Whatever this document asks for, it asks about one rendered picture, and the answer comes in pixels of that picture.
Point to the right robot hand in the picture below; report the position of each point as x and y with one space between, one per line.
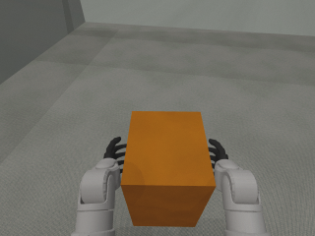
218 150

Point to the right robot forearm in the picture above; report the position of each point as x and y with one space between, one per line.
241 200

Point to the carton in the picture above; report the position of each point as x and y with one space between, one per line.
167 177

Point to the left robot hand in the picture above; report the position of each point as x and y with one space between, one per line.
112 149

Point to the left robot forearm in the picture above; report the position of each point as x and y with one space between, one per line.
96 200

